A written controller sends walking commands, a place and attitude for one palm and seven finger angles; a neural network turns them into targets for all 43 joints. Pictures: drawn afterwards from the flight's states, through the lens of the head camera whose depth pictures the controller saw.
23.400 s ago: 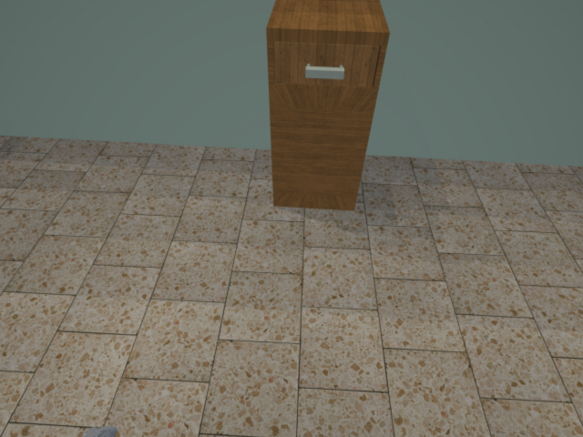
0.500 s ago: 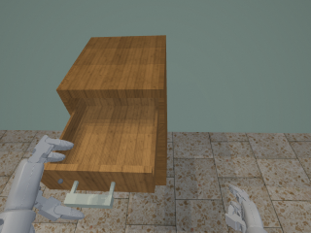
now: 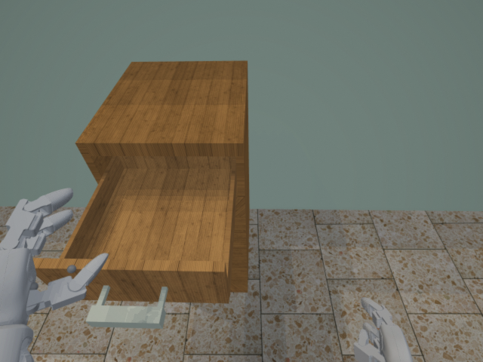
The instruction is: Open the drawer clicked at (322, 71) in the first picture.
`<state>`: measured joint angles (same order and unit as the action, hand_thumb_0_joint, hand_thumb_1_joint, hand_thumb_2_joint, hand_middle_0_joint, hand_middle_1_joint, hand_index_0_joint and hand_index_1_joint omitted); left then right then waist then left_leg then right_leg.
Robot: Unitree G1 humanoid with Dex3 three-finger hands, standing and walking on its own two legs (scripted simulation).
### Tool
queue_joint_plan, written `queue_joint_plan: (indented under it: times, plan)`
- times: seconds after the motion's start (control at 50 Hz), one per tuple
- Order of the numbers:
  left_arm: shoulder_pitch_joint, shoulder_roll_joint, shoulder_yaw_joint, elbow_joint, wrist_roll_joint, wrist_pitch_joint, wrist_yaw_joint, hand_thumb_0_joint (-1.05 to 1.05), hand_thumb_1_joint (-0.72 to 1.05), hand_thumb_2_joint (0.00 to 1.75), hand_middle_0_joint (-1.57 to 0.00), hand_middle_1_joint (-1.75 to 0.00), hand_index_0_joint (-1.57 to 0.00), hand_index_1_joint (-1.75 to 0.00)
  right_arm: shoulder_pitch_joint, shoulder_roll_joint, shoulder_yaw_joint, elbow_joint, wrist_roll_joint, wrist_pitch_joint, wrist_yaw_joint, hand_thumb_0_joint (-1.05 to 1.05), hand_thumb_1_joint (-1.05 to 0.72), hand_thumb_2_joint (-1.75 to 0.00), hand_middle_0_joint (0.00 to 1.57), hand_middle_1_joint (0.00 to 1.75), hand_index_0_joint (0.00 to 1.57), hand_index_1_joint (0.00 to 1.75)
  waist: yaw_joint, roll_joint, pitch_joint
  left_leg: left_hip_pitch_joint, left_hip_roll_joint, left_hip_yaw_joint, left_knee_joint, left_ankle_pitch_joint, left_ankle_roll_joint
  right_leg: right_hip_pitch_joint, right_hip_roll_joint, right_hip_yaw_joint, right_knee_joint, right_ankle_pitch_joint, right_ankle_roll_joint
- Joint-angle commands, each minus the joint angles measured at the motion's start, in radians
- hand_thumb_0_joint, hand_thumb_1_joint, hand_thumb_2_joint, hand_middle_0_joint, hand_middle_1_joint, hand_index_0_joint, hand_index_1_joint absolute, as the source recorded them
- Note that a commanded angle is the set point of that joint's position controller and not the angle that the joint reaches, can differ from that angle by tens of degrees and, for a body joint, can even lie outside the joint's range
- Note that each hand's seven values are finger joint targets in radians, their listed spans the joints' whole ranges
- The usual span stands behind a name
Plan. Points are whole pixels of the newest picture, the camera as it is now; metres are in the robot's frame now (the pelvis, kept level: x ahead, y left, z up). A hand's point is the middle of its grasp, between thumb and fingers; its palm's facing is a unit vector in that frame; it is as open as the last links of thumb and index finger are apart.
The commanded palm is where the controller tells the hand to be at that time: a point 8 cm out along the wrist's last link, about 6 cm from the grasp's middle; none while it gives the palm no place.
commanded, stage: draw the hand back to the body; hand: left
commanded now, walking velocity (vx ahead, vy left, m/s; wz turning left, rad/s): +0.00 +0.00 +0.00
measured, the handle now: (130, 303) +0.22 +0.24 -0.06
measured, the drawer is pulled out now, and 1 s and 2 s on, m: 0.30 0.30 0.30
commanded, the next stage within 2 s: step back with the hand held close in 0.38 s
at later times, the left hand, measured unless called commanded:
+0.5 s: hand (57, 277) +0.17 +0.24 +0.16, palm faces +0.40 -0.83 -0.39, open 7.5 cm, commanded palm +0.12 +0.28 +0.17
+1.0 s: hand (22, 309) +0.13 +0.26 +0.15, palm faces +0.33 -0.80 -0.50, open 7.4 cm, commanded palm +0.07 +0.30 +0.17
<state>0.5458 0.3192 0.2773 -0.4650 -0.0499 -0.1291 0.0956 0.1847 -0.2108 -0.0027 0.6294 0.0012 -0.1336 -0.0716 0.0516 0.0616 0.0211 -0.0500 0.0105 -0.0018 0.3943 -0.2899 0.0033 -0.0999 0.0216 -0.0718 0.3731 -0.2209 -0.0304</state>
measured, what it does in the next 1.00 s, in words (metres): shifts its weight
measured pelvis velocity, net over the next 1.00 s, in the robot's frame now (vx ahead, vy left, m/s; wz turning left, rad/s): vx -0.06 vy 0.02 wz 0.01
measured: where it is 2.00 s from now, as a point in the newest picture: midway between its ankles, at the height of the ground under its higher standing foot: outside the picture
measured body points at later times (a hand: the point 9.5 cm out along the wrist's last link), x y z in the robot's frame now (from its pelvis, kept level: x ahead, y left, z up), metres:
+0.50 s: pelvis -0.01 +0.00 +0.00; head -0.03 -0.02 +0.45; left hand +0.14 +0.28 +0.18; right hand +0.18 -0.21 -0.08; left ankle -0.05 +0.12 -0.74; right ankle -0.01 -0.10 -0.74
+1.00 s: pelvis -0.06 +0.02 -0.01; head -0.03 +0.03 +0.44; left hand +0.11 +0.30 +0.18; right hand +0.13 -0.21 -0.08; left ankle -0.05 +0.12 -0.74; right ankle -0.01 -0.10 -0.74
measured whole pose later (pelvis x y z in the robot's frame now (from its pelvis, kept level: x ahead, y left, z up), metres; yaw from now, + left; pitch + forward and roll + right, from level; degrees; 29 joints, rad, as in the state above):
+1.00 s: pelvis -0.06 +0.02 -0.01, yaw +1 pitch +2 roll +0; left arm 0.64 0.40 0.39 -0.61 -0.04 -0.20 0.12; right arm 0.17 -0.20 -0.02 0.55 0.01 -0.05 -0.07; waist 0.00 -0.02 0.04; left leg -0.30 -0.04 0.01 0.52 -0.25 0.04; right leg -0.35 -0.04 -0.07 0.50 -0.18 0.00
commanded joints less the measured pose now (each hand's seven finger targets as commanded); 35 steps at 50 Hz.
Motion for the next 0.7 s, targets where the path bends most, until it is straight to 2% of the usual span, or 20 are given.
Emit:
queue_joint_plan:
  times: [0.0, 0.02, 0.06, 0.1, 0.14, 0.16, 0.18, 0.26, 0.3, 0.32, 0.38, 0.46, 0.48, 0.5, 0.52, 0.56, 0.58, 0.62, 0.66, 0.68]
  plan:
    - [-0.067, 0.159, 0.116, -0.198, -0.003, -0.064, 0.027, 0.0, 0.62, 0.78, -0.22, -0.48, -0.22, -0.48, -0.138, -0.082, -0.023, -0.168, 0.0, -0.057, -0.004, 0.0, -0.9, -0.9, 0.2, 0.3, 0.2, 0.3, 0.005, 0.009, -0.067, -0.026, 0.012, 0.007, -0.035, 0.317, 0.014, 0.033, -0.049, 0.021, -0.057, 0.241, 0.008]
    - [-0.07, 0.161, 0.118, -0.199, -0.005, -0.065, 0.027, 0.0, 0.65, 0.8, -0.22, -0.46, -0.22, -0.46, -0.136, -0.083, -0.022, -0.171, 0.001, -0.056, -0.004, 0.0, -0.9, -0.9, 0.2, 0.3, 0.2, 0.3, 0.007, -0.016, -0.069, -0.033, 0.013, 0.0, -0.039, 0.313, 0.013, 0.039, -0.048, 0.019, -0.054, 0.232, 0.008]
    - [-0.076, 0.166, 0.124, -0.21, -0.004, -0.066, 0.028, 0.0, 0.73, 0.82, -0.21, -0.41, -0.21, -0.41, -0.136, -0.084, -0.022, -0.174, 0.002, -0.055, -0.003, 0.0, -0.9, -0.9, 0.2, 0.3, 0.2, 0.3, 0.009, -0.006, -0.08, -0.028, 0.013, -0.002, -0.039, 0.318, 0.014, 0.044, -0.049, 0.021, -0.051, 0.232, 0.007]
    - [-0.086, 0.155, 0.111, -0.199, -0.003, -0.065, 0.026, 0.0, 0.8, 0.86, -0.21, -0.37, -0.21, -0.37, -0.141, -0.082, -0.018, -0.171, 0.001, -0.056, -0.002, 0.0, -0.9, -0.9, 0.2, 0.3, 0.2, 0.3, 0.006, 0.019, -0.048, -0.036, 0.01, -0.003, -0.048, 0.284, 0.01, 0.027, -0.047, 0.021, -0.065, 0.191, 0.006]
    - [-0.08, 0.155, 0.114, -0.188, -0.003, -0.064, 0.027, 0.0, 0.87, 0.88, -0.2, -0.32, -0.2, -0.32, -0.141, -0.084, -0.02, -0.175, 0.001, -0.057, -0.002, 0.0, -0.9, -0.9, 0.2, 0.3, 0.2, 0.3, 0.009, -0.022, -0.058, -0.037, 0.011, -0.007, -0.05, 0.283, 0.013, 0.035, -0.044, 0.019, -0.061, 0.187, 0.007]
    - [-0.086, 0.155, 0.109, -0.191, -0.002, -0.063, 0.026, 0.0, 0.9, 0.9, -0.2, -0.3, -0.2, -0.3, -0.144, -0.083, -0.02, -0.177, 0.002, -0.057, -0.002, 0.0, -0.9, -0.9, 0.2, 0.3, 0.2, 0.3, 0.009, -0.017, -0.056, -0.035, 0.011, -0.005, -0.05, 0.279, 0.014, 0.03, -0.046, 0.022, -0.061, 0.182, 0.009]
    - [-0.092, 0.154, 0.109, -0.196, 0.0, -0.063, 0.025, 0.0, 0.9, 0.9, -0.2, -0.3, -0.2, -0.3, -0.145, -0.083, -0.02, -0.175, 0.0, -0.059, -0.002, 0.0, -0.9, -0.9, 0.2, 0.3, 0.2, 0.3, 0.008, 0.024, -0.05, -0.031, 0.007, -0.002, -0.051, 0.27, 0.01, 0.025, -0.046, 0.027, -0.075, 0.172, 0.006]
    - [-0.086, 0.163, 0.12, -0.192, -0.003, -0.064, 0.027, 0.0, 0.9, 0.9, -0.2, -0.3, -0.2, -0.3, -0.141, -0.082, -0.019, -0.177, -0.001, -0.058, 0.0, 0.0, -0.9, -0.9, 0.2, 0.3, 0.2, 0.3, 0.011, -0.035, -0.073, -0.033, 0.01, -0.009, -0.052, 0.281, 0.014, 0.044, -0.045, 0.025, -0.064, 0.186, 0.008]
    - [-0.098, 0.155, 0.11, -0.182, -0.002, -0.062, 0.025, 0.0, 0.9, 0.9, -0.2, -0.3, -0.2, -0.3, -0.145, -0.081, -0.017, -0.171, -0.001, -0.058, -0.001, 0.0, -0.9, -0.9, 0.2, 0.3, 0.2, 0.3, 0.006, -0.003, -0.039, -0.037, 0.009, -0.005, -0.055, 0.259, 0.012, 0.024, -0.045, 0.027, -0.078, 0.165, 0.007]
    - [-0.099, 0.159, 0.116, -0.184, -0.003, -0.062, 0.026, 0.0, 0.9, 0.9, -0.2, -0.3, -0.2, -0.3, -0.145, -0.081, -0.015, -0.173, 0.0, -0.058, 0.0, 0.0, -0.9, -0.9, 0.2, 0.3, 0.2, 0.3, 0.009, -0.013, -0.042, -0.044, 0.008, -0.012, -0.059, 0.253, 0.011, 0.029, -0.044, 0.024, -0.076, 0.155, 0.006]
    - [-0.103, 0.165, 0.12, -0.202, 0.001, -0.064, 0.028, 0.0, 0.9, 0.9, -0.2, -0.3, -0.2, -0.3, -0.148, -0.081, -0.016, -0.172, -0.003, -0.063, 0.001, 0.0, -0.9, -0.9, 0.2, 0.3, 0.2, 0.3, 0.011, 0.026, -0.053, -0.037, 0.004, -0.009, -0.058, 0.259, 0.008, 0.034, -0.044, 0.028, -0.082, 0.158, 0.003]
    - [-0.083, 0.161, 0.12, -0.196, 0.0, -0.066, 0.03, 0.0, 0.9, 0.9, -0.2, -0.3, -0.2, -0.3, -0.143, -0.082, -0.019, -0.173, -0.002, -0.063, 0.003, 0.0, -0.9, -0.9, 0.2, 0.3, 0.2, 0.3, 0.012, -0.022, -0.07, -0.036, 0.008, -0.013, -0.059, 0.274, 0.011, 0.048, -0.043, 0.024, -0.07, 0.171, 0.005]
    - [-0.261, 0.302, 0.267, -0.297, -0.013, -0.121, 0.039, 0.0, 0.9, 0.9, -0.2, -0.3, -0.2, -0.3, -0.124, -0.087, 0.008, -0.233, 0.02, -0.042, 0.007, 0.0, -0.9, -0.9, 0.2, 0.3, 0.2, 0.3, -0.026, 0.049, 0.086, -0.146, 0.013, -0.034, -0.053, 0.165, 0.021, -0.075, -0.092, 0.097, -0.122, 0.163, 0.005]
    - [-0.137, 0.215, 0.214, -0.214, -0.006, -0.125, 0.03, 0.0, 0.9, 0.9, -0.2, -0.3, -0.2, -0.3, -0.119, -0.073, -0.006, -0.196, 0.01, -0.028, 0.002, 0.0, -0.9, -0.9, 0.2, 0.3, 0.2, 0.3, -0.032, -0.051, 0.071, -0.157, 0.018, -0.056, -0.031, 0.144, 0.024, -0.095, -0.109, 0.101, -0.127, 0.151, 0.004]
    - [-0.051, 0.175, 0.182, -0.173, 0.004, -0.122, 0.022, 0.0, 0.9, 0.9, -0.2, -0.3, -0.2, -0.3, -0.117, -0.088, -0.013, -0.195, 0.006, -0.012, 0.007, 0.0, -0.9, -0.9, 0.2, 0.3, 0.2, 0.3, -0.033, -0.106, 0.023, -0.135, 0.016, -0.053, -0.015, 0.151, 0.031, -0.091, -0.111, 0.09, -0.124, 0.143, 0.01]
    - [0.006, 0.159, 0.161, -0.223, 0.008, -0.128, 0.018, 0.0, 0.9, 0.9, -0.2, -0.3, -0.2, -0.3, -0.126, -0.102, -0.025, -0.206, 0.005, 0.003, 0.01, 0.0, -0.9, -0.9, 0.2, 0.3, 0.2, 0.3, -0.038, -0.071, -0.06, -0.131, 0.018, -0.043, 0.011, 0.188, 0.035, -0.062, -0.128, 0.091, -0.091, 0.194, 0.008]
    - [0.024, 0.168, 0.17, -0.259, 0.009, -0.136, 0.018, 0.0, 0.9, 0.9, -0.2, -0.3, -0.2, -0.3, -0.132, -0.102, -0.028, -0.214, 0.002, 0.006, 0.008, 0.0, -0.9, -0.9, 0.2, 0.3, 0.2, 0.3, -0.037, -0.027, -0.103, -0.132, 0.019, -0.043, 0.009, 0.232, 0.032, -0.036, -0.128, 0.086, -0.065, 0.25, 0.003]
    - [0.077, 0.171, 0.175, -0.268, 0.008, -0.135, 0.024, 0.0, 0.9, 0.9, -0.2, -0.3, -0.2, -0.3, -0.12, -0.111, -0.039, -0.218, 0.005, 0.017, 0.007, 0.0, -0.9, -0.9, 0.2, 0.3, 0.2, 0.3, -0.038, 0.0, -0.165, -0.137, 0.031, -0.044, 0.018, 0.298, 0.03, -0.004, -0.132, 0.082, -0.023, 0.304, 0.005]
    - [0.1, 0.191, 0.199, -0.281, 0.006, -0.133, 0.031, 0.0, 0.9, 0.9, -0.2, -0.3, -0.2, -0.3, -0.121, -0.11, -0.049, -0.227, 0.008, 0.028, 0.003, 0.0, -0.9, -0.9, 0.2, 0.3, 0.2, 0.3, -0.039, -0.044, -0.192, -0.154, 0.039, -0.053, 0.025, 0.354, 0.025, 0.01, -0.128, 0.07, 0.009, 0.346, 0.008]
    - [0.104, 0.204, 0.209, -0.295, 0.004, -0.132, 0.033, 0.0, 0.9, 0.9, -0.2, -0.3, -0.2, -0.3, -0.126, -0.112, -0.051, -0.228, 0.01, 0.03, -0.001, 0.0, -0.9, -0.9, 0.2, 0.3, 0.2, 0.3, -0.04, -0.025, -0.201, -0.161, 0.041, -0.058, 0.032, 0.385, 0.021, 0.009, -0.131, 0.07, 0.022, 0.373, 0.003]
